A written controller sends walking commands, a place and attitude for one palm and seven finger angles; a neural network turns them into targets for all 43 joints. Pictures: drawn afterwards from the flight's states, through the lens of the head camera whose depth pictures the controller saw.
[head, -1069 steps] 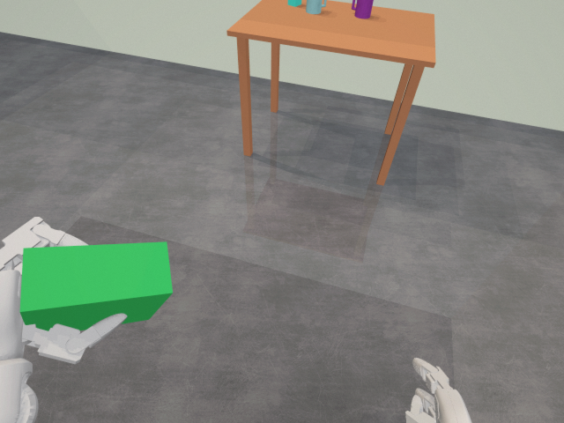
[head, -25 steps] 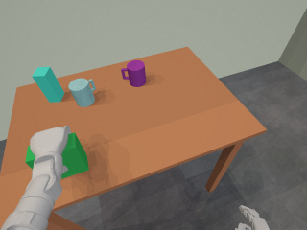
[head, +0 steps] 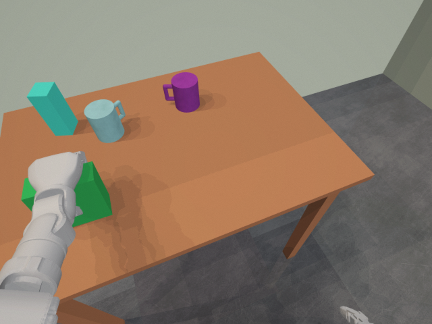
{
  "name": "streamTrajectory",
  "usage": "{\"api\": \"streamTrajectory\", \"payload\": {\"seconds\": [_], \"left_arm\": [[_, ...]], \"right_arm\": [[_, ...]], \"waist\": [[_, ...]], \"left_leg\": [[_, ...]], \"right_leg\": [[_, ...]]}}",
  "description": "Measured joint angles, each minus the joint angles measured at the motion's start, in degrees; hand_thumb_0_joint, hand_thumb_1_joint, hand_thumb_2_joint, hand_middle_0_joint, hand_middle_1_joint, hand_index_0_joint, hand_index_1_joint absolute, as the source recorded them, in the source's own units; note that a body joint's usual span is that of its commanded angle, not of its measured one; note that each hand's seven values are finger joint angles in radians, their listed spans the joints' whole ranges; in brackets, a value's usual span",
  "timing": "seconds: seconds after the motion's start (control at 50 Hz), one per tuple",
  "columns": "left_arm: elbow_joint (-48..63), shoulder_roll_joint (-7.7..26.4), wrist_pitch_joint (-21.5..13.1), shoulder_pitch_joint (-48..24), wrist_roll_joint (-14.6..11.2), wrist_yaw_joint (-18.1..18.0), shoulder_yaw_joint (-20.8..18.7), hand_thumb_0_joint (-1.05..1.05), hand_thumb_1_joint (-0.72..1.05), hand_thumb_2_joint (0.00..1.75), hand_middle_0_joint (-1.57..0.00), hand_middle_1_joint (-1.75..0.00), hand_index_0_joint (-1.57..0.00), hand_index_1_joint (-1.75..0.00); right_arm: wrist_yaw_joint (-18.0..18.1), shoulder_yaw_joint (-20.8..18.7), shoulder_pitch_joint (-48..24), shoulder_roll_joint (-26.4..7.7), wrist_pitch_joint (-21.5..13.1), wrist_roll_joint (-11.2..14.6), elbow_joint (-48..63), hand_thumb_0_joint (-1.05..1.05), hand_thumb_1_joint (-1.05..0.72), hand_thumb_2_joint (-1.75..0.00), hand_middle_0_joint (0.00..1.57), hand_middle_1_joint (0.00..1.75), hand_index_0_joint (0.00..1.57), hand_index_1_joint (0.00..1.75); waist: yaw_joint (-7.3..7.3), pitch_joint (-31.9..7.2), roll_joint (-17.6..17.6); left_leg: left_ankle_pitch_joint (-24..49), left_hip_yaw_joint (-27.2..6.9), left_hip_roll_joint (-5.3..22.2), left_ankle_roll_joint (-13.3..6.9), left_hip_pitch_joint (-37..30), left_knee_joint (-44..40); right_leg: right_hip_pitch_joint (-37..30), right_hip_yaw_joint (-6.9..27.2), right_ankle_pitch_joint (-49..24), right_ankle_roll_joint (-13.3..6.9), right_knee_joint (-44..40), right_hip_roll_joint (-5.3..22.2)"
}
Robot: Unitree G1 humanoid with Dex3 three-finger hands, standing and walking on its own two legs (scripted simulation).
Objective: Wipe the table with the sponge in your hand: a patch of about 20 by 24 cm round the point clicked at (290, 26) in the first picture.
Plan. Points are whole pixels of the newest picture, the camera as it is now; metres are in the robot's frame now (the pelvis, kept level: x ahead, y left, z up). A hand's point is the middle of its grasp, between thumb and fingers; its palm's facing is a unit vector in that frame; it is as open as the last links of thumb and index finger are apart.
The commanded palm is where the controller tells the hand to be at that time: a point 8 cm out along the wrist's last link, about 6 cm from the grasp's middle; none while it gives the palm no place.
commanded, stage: wipe forward along the first lane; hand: left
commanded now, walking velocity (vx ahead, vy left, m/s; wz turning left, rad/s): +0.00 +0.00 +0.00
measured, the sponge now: (75, 203) +0.35 +0.33 -0.03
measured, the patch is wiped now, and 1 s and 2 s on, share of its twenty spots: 0.45 0.60 0.65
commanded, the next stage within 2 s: slide across to the middle lane in 0.60 s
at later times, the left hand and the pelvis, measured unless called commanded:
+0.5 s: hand (66, 170) +0.40 +0.36 +0.02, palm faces -0.12 +0.01 -0.99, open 9.8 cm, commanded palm +0.39 +0.34 +0.05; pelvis +0.00 +0.02 +0.00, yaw +0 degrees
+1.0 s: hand (76, 157) +0.43 +0.34 +0.02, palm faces -0.11 +0.00 -0.99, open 9.8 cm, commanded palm +0.42 +0.32 +0.07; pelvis +0.01 +0.02 +0.00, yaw +0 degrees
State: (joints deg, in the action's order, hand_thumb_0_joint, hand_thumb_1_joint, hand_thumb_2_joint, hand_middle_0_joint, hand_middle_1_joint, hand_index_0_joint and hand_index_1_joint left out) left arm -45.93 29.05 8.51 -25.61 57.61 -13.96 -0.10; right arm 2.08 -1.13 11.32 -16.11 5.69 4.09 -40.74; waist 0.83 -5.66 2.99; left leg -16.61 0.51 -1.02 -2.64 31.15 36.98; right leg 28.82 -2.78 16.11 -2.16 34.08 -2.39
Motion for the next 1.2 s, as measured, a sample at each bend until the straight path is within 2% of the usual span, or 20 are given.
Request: {"api": "streamTrajectory", "payload": {"seconds": [0.38, 0.52, 0.7, 0.78, 0.96, 1.2], "left_arm": [[-9.4, 2.5, -2.6, -8.2, 1.8, -0.7, -1.0, 0.01, -0.49, 1.04, -0.78, -1.34, -0.77, -1.35], [-12.3, 2.9, -2.8, -11.3, 2.3, -1.4, -0.5, 0.01, -0.49, 1.04, -0.78, -1.34, -0.78, -1.35], [-16.6, 4.8, -3.3, -15.4, 3.0, -1.4, -1.5, 0.01, -0.49, 1.04, -0.78, -1.34, -0.78, -1.35], [-16.9, 5.3, -3.0, -16.4, 3.2, -1.1, -0.7, 0.02, -0.49, 1.04, -0.78, -1.34, -0.78, -1.35], [-14.7, 3.1, -1.2, -15.4, 0.8, -2.2, 1.2, 0.01, -0.49, 1.04, -0.78, -1.34, -0.77, -1.35], [-14.5, -1.4, 1.6, -15.9, 1.0, -2.6, 3.3, 0.01, -0.49, 1.04, -0.78, -1.35, -0.77, -1.35]], "right_arm": [[-1.3, -0.2, 2.4, 0.1, 0.8, -0.4, -0.6, 0.0, -0.91, -0.9, 0.2, 0.3, 0.21, 0.3], [-1.8, -0.4, 3.0, 0.2, 1.0, -0.7, -1.2, 0.0, -0.91, -0.9, 0.2, 0.3, 0.21, 0.3], [-2.0, 0.1, 3.6, 0.4, 0.9, -1.0, -1.3, 0.0, -0.91, -0.9, 0.2, 0.3, 0.21, 0.3], [-2.2, -0.2, 4.4, 0.3, 0.9, -1.2, -1.2, 0.0, -0.91, -0.9, 0.2, 0.3, 0.21, 0.3], [-2.2, -0.7, 4.8, 0.6, 0.9, -0.9, -3.2, 0.0, -0.91, -0.9, 0.2, 0.3, 0.21, 0.3], [-2.9, -0.5, 2.3, 1.5, 0.7, -1.0, -3.0, 0.0, -0.91, -0.9, 0.2, 0.3, 0.21, 0.3]], "waist": [[-1.48, -0.9, -0.6], [-1.8, -1.2, -0.7], [-2.99, -1.3, -1.0], [-3.29, -1.3, -0.8], [-3.09, -0.9, -0.6], [-2.86, -1.0, -0.5]], "left_leg": [[-0.8, 0.3, -0.3, -1.0, 3.2, 1.4], [-1.0, 0.2, -0.5, -1.3, 4.7, 2.2], [-1.2, 0.3, -0.4, -1.4, 6.8, 3.2], [-1.3, 0.2, -0.3, -1.5, 7.5, 3.5], [-1.3, 0.2, -0.5, -1.6, 5.1, 1.9], [-1.1, 0.4, -0.8, -1.4, 1.7, -0.8]], "right_leg": [[2.6, 0.3, 0.1, 1.0, 0.2, 0.3], [4.0, 0.2, 0.2, 1.3, 0.8, 0.5], [5.9, 0.2, 0.2, 1.4, 1.3, 0.4], [6.4, 0.1, 0.2, 1.4, 1.4, 0.3], [4.0, 0.3, 0.0, 1.7, -0.4, 0.5], [0.9, 0.6, 0.0, 1.7, -2.5, 0.7]]}}
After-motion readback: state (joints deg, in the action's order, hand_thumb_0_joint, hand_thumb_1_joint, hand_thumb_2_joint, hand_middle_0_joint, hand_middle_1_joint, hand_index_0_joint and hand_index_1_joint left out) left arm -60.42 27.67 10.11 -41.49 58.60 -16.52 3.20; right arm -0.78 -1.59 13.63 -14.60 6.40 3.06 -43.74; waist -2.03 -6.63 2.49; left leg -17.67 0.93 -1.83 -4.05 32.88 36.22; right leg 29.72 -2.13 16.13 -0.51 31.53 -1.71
